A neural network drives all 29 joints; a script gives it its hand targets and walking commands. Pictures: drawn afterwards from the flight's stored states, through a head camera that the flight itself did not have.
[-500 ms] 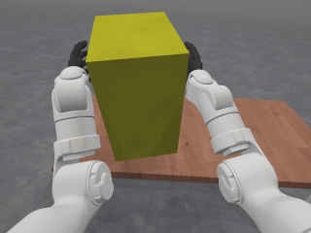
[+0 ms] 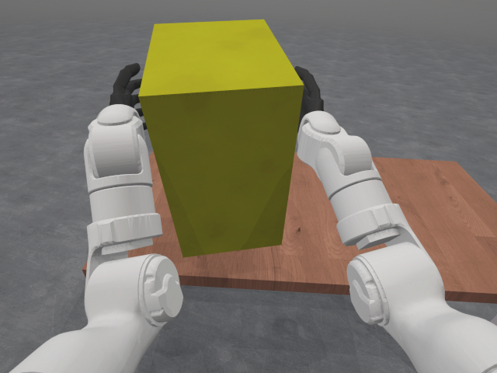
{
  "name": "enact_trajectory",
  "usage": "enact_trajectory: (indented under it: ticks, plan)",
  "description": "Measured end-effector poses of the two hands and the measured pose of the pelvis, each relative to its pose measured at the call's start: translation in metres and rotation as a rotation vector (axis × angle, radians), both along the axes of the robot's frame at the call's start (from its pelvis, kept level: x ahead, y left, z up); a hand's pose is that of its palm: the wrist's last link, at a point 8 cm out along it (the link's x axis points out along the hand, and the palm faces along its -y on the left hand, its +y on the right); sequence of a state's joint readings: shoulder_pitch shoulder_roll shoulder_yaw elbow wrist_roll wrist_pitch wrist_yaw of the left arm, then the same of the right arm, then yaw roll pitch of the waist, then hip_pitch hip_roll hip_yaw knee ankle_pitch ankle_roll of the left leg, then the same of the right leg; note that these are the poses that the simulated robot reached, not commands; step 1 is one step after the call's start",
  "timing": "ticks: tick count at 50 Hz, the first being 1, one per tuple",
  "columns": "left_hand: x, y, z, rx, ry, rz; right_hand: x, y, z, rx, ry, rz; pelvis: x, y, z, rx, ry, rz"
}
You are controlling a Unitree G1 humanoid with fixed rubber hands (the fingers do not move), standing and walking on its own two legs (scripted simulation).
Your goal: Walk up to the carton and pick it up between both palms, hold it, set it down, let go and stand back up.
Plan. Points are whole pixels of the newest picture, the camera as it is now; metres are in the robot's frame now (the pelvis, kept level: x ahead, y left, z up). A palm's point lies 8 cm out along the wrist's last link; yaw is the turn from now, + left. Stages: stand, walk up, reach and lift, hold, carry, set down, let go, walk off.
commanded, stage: hold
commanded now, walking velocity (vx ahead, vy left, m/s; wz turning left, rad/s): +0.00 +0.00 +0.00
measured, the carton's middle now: (222, 142) +0.39 +0.01 +0.24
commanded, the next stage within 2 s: none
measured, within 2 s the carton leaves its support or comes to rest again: neither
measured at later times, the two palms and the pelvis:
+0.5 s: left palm (118, 117) +0.36 +0.16 +0.30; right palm (304, 116) +0.36 -0.11 +0.29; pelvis +0.00 +0.01 +0.00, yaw +0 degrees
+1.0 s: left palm (122, 119) +0.36 +0.15 +0.29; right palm (306, 116) +0.36 -0.11 +0.29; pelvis +0.00 +0.00 +0.00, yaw +1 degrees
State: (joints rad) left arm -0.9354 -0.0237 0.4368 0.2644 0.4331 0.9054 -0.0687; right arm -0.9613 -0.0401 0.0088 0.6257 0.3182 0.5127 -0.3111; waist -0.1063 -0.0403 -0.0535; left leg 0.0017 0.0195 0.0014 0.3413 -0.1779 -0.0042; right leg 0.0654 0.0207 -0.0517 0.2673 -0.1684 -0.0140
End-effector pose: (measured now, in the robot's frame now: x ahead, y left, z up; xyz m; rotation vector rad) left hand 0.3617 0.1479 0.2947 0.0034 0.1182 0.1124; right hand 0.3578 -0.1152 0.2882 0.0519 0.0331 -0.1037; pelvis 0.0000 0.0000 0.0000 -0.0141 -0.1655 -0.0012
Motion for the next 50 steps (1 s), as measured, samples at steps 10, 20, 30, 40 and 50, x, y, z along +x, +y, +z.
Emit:
enact_trajectory:
  ticks: [10, 20, 30, 40, 50]
  plan:
    - [-0.0021, 0.0079, 0.0005, -0.008, -0.007, 0.0, -0.0013, 0.0075, 0.0031, -0.008, -0.004, 0.002, -0.001, 0.0009, -0.0001, -0.001, -0.002, 0.007]
    - [-0.0018, 0.0094, 0.0, 0.002, -0.006, -0.008, -0.0025, 0.0093, 0.0049, 0.001, -0.002, 0.003, -0.0028, 0.006, 0.0, -0.002, 0.005, 0.005]
    - [-0.0008, 0.0072, -0.0008, 0.006, 0.004, 0.0, -0.001, 0.0074, 0.0026, 0.004, 0.009, 0.004, -0.0045, 0.0048, 0.0, -0.002, 0.005, 0.006]
    - [0.0034, 0.0012, 0.0012, 0.015, -0.006, -0.004, 0.0026, 0.0012, 0.0036, 0.001, -0.003, 0.0, -0.0018, 0.0015, 0.0, -0.001, 0.015, 0.01]
    - [0.0001, 0.0049, -0.0031, -0.003, -0.006, -0.002, 0.0005, 0.0045, 0.0038, -0.011, -0.003, 0.003, 0.0011, 0.0013, 0.0, -0.001, 0.001, 0.01]
